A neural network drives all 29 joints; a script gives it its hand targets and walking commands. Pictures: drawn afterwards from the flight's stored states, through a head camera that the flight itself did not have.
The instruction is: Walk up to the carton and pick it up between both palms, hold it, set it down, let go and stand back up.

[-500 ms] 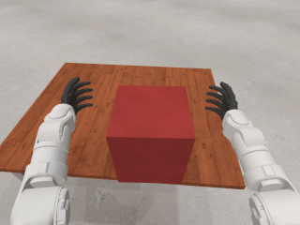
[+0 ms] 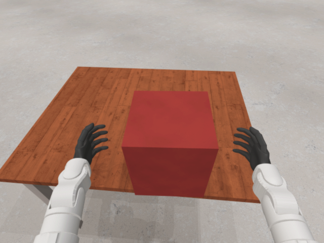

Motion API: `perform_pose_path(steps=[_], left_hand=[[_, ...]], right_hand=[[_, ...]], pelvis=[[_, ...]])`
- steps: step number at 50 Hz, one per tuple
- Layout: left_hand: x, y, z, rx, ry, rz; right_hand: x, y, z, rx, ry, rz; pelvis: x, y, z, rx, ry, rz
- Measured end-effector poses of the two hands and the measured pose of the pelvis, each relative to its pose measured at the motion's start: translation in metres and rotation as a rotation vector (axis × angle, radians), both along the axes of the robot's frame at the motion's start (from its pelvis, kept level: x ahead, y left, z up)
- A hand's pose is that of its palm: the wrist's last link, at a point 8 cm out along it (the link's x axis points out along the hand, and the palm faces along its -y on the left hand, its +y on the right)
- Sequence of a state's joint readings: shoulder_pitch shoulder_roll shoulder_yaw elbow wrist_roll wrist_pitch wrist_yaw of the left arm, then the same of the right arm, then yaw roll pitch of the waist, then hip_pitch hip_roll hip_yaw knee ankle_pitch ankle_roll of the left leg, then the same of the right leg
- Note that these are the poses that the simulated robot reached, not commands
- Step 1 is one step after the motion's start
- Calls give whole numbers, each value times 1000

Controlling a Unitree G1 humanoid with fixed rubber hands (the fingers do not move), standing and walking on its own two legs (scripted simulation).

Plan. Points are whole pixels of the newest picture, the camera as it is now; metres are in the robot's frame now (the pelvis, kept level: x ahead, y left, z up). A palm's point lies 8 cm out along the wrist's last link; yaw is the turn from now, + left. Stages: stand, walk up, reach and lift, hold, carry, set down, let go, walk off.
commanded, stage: set down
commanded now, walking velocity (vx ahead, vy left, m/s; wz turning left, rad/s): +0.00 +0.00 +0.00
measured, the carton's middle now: (169, 145) +0.40 +0.02 +0.01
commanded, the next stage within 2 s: let go in 1.72 s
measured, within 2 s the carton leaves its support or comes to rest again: neither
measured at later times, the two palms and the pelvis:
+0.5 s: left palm (81, 200) +0.23 +0.23 +0.00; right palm (256, 199) +0.24 -0.19 +0.00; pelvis +0.01 +0.00 +0.00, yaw +1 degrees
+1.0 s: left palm (89, 217) +0.21 +0.22 -0.03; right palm (261, 224) +0.20 -0.20 -0.04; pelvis +0.01 +0.00 +0.00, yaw -1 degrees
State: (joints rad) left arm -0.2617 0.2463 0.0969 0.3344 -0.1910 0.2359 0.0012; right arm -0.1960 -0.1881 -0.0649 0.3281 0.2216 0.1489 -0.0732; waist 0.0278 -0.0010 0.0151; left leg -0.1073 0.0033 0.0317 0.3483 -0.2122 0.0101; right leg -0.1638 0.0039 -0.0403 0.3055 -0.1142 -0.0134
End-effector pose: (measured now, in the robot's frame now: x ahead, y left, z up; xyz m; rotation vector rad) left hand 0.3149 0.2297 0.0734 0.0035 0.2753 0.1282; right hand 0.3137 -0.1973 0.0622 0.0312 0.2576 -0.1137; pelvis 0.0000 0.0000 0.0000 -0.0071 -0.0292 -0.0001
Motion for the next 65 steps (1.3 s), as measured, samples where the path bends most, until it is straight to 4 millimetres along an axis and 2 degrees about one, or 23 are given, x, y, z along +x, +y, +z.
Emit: perform_pose_path(steps=[8,17,31,35,45,56,65], left_hand=[[-31,-2,-33,-2,32,0],[-59,5,-50,15,16,7],[-98,0,-89,36,29,-1],[-102,-3,-96,25,56,-16],[-102,-12,-97,34,94,-33],[-118,-13,-120,38,251,-7],[-128,-8,-124,75,305,-20]], right_hand=[[-26,3,-27,6,32,-3],[-45,4,-41,-5,43,5],[-91,4,-83,-15,91,-6],[-99,4,-90,-21,113,-9],[-108,2,-96,-27,128,-6],[-121,-12,-111,-75,250,7],[-129,-15,-118,-91,285,22]], pelvis=[[6,0,0,-2,12,-2],[11,0,-1,-5,14,6],[13,2,-4,-11,-8,5],[11,2,-5,-8,-4,1],[8,2,-4,-4,-32,-15],[9,-3,-3,2,-46,-18],[13,-6,-3,-2,-44,-16]])
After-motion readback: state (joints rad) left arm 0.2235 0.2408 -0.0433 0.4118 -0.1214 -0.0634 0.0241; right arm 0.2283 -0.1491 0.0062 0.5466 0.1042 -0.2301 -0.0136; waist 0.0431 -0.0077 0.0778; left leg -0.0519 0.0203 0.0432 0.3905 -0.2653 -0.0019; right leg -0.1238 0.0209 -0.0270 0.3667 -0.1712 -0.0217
